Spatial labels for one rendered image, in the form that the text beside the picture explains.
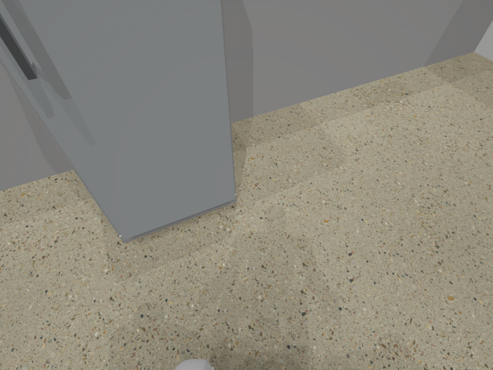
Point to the handle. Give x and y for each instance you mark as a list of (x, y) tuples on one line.
[(15, 49)]

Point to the fridge door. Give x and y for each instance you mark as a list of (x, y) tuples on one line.
[(134, 92)]

